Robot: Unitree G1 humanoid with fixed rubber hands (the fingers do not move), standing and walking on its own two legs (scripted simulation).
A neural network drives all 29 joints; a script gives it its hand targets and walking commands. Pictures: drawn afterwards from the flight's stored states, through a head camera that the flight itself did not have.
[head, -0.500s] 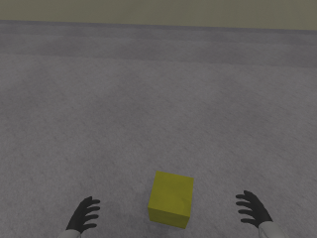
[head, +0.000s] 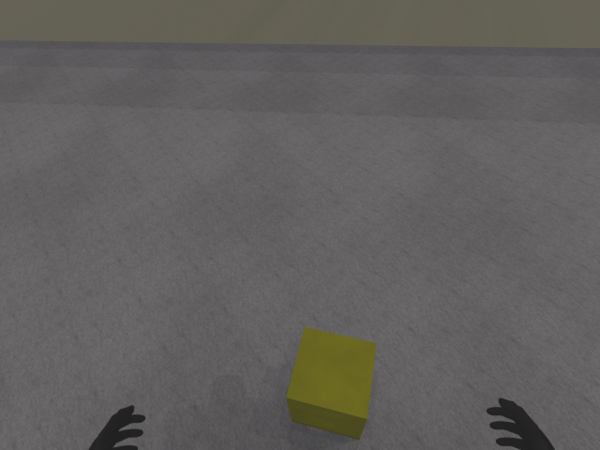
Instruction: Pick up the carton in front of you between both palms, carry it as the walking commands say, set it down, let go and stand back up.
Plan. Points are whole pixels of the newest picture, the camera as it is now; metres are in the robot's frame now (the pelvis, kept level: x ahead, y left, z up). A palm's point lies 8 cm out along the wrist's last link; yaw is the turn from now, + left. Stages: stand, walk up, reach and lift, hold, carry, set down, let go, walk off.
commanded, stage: stand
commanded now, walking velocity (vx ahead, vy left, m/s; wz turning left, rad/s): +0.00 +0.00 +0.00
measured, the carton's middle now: (332, 384) +0.40 -0.04 -0.65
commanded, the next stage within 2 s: none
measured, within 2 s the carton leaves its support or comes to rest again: neither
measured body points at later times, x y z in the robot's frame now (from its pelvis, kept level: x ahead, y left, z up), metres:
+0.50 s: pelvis -0.01 +0.00 +0.01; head -0.01 -0.01 +0.46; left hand +0.10 +0.31 -0.10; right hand +0.11 -0.30 -0.11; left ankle -0.05 +0.12 -0.74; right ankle -0.02 -0.10 -0.74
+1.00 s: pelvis -0.03 +0.00 +0.01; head -0.03 +0.00 +0.46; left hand +0.07 +0.32 -0.10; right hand +0.08 -0.31 -0.11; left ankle -0.05 +0.13 -0.74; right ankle -0.02 -0.10 -0.74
